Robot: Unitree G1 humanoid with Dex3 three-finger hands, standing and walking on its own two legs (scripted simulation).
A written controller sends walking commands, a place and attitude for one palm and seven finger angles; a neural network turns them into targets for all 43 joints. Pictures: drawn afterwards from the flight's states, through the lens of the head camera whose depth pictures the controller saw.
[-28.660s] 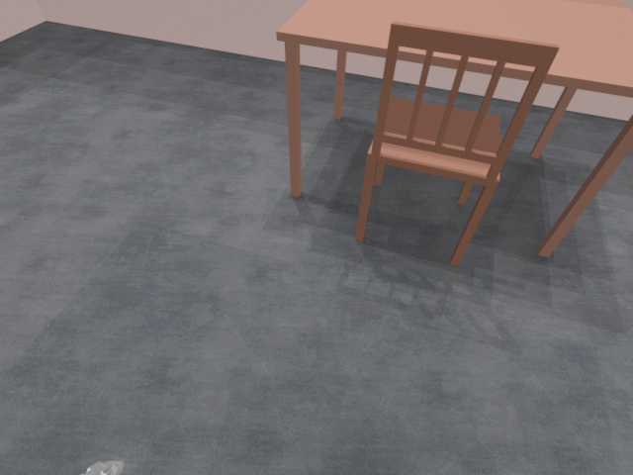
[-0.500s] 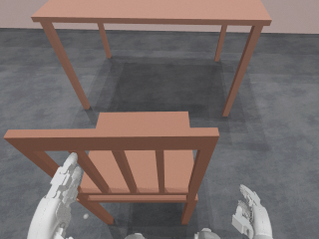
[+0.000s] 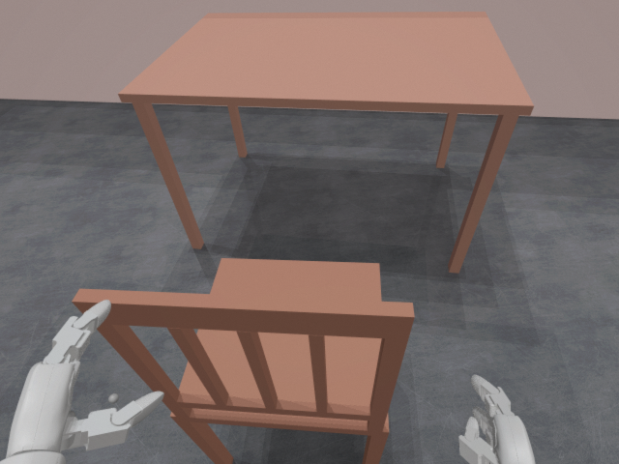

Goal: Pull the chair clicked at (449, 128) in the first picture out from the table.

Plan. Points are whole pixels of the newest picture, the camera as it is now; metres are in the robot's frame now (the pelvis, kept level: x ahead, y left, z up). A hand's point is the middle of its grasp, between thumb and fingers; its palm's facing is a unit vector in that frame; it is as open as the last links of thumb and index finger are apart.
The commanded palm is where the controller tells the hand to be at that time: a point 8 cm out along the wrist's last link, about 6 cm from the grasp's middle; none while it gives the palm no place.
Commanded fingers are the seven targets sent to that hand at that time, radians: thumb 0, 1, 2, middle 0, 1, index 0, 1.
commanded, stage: draw the hand back to the body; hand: left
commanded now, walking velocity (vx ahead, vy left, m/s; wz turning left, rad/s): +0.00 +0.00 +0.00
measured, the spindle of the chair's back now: (260, 370) +0.27 +0.12 -0.09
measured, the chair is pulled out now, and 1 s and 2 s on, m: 0.62 0.62 0.62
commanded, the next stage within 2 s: step back with the hand held close in 0.62 s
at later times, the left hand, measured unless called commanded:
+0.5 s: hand (87, 313) +0.21 +0.25 +0.16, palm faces +0.42 -0.78 -0.46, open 7.6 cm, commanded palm +0.16 +0.30 +0.19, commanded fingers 0.00 0.90 0.90 -0.20 -0.30 -0.20 -0.30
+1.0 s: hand (73, 318) +0.21 +0.27 +0.16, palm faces +0.35 -0.78 -0.52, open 7.4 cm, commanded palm +0.14 +0.31 +0.19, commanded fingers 0.00 0.90 0.90 -0.20 -0.30 -0.20 -0.30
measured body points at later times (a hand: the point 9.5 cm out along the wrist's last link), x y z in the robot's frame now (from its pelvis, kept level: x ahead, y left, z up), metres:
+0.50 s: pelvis +0.01 +0.00 +0.01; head +0.01 -0.03 +0.46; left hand +0.18 +0.29 +0.19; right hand +0.19 -0.24 -0.09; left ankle -0.04 +0.14 -0.73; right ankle +0.02 -0.12 -0.73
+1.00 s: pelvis -0.01 +0.02 +0.01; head +0.02 -0.01 +0.46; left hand +0.18 +0.31 +0.19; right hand +0.17 -0.23 -0.08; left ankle -0.04 +0.14 -0.73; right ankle +0.02 -0.12 -0.73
